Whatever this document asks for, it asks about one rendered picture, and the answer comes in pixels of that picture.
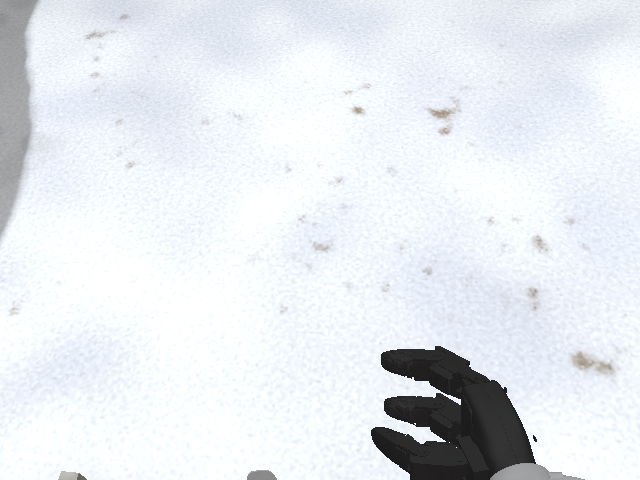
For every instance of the robot right hand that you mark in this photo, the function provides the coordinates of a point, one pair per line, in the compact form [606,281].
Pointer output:
[485,428]

